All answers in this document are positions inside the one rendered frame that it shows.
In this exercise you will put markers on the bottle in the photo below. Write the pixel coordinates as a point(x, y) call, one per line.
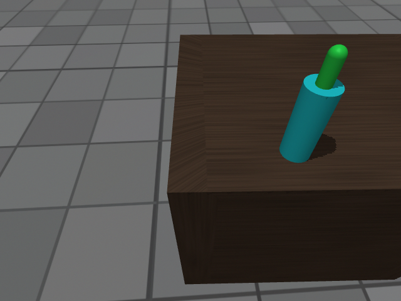
point(316, 102)

